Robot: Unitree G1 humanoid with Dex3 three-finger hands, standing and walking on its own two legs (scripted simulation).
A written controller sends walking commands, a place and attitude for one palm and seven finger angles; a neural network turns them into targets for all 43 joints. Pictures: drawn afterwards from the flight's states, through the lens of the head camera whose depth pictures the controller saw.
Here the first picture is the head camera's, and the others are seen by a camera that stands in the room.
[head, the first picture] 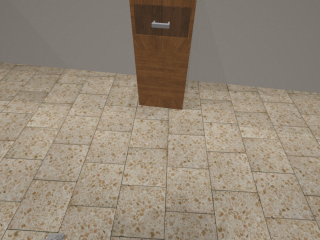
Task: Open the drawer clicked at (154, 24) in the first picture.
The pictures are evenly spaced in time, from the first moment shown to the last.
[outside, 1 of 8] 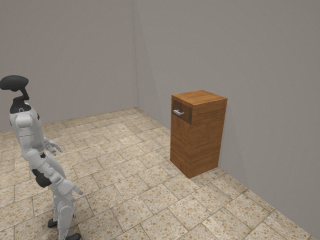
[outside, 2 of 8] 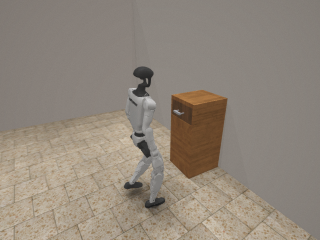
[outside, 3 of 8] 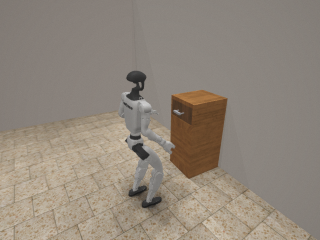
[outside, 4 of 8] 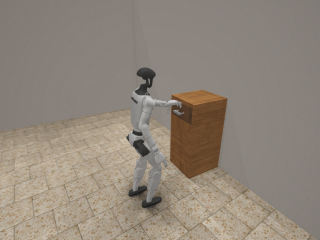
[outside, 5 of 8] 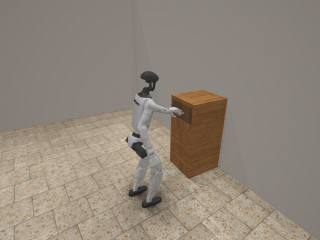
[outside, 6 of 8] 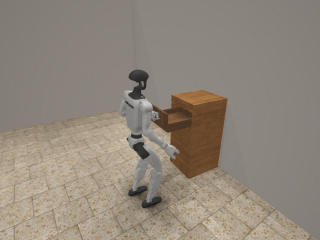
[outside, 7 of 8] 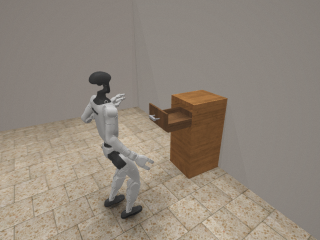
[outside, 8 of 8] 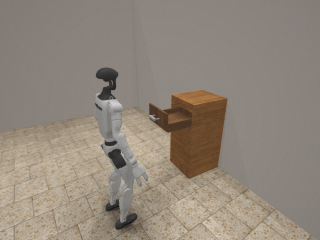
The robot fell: no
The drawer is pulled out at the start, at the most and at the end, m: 0.00 0.30 0.29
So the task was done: yes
